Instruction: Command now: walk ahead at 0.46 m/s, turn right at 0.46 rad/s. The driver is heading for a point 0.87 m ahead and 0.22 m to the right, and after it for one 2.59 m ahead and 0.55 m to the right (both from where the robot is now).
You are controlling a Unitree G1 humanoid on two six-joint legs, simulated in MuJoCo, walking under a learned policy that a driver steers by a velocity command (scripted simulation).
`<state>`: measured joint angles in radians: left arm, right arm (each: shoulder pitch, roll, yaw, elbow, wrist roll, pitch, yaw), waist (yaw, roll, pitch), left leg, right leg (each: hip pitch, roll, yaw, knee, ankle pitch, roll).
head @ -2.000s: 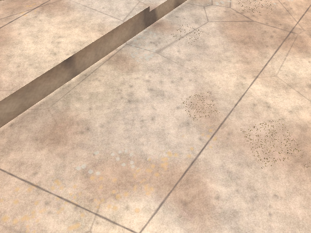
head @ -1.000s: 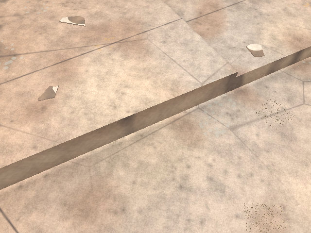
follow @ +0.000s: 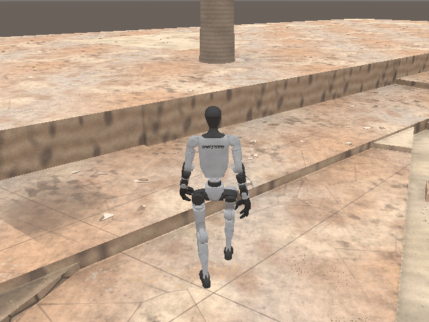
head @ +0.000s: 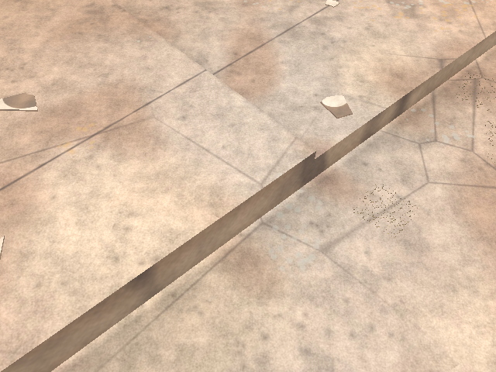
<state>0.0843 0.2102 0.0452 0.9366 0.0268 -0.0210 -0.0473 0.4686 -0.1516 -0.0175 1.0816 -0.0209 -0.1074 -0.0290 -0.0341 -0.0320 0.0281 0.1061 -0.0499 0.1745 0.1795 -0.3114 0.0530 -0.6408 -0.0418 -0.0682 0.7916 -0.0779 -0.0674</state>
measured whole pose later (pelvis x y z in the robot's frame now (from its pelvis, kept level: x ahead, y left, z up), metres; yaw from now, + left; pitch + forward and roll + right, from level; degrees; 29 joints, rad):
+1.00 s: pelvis +0.47 -0.06 +0.01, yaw -30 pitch +1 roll +0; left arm 0.16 0.27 0.05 0.81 0.03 0.03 -0.02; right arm 0.27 -0.24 -0.02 0.87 -0.02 -0.05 -0.01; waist -0.03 -0.03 0.07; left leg -0.27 0.01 0.09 0.38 -0.13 0.04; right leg -0.49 0.03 0.06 0.86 -0.33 0.00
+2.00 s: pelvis +0.73 -0.23 -0.01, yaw -26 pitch +1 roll +1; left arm 0.06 0.20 0.02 0.85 0.03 -0.08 0.00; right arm 0.40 -0.18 -0.04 0.99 0.02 -0.05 -0.03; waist -0.07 0.00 0.10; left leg -0.20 -0.04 -0.01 0.95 -0.55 0.03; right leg -0.46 0.00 -0.09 0.56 -0.11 -0.08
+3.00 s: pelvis +0.72 -0.28 +0.01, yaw +5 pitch +0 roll +1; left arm 0.20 0.22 0.03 0.78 0.02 0.00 0.04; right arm 0.20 -0.29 -0.09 0.86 -0.02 0.06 -0.01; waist 0.00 0.05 0.06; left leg -0.39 -0.11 -0.11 0.97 -0.43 -0.03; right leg -0.18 0.01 -0.02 0.41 -0.22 -0.05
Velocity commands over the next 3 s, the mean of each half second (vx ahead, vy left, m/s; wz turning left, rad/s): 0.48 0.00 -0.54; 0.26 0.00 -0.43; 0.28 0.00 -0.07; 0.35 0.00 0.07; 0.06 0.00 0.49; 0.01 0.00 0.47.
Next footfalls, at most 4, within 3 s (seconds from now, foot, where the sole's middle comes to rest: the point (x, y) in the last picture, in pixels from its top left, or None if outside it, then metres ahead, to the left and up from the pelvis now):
0.14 right None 0.24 -0.07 -0.77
0.68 left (249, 329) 0.60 -0.01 -0.77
1.12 right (323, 371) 0.48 -0.20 -0.77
1.50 left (265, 302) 0.67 -0.06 -0.77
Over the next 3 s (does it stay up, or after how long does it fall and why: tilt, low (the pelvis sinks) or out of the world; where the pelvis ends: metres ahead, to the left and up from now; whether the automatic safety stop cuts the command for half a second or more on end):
stays up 0.72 -0.28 0.01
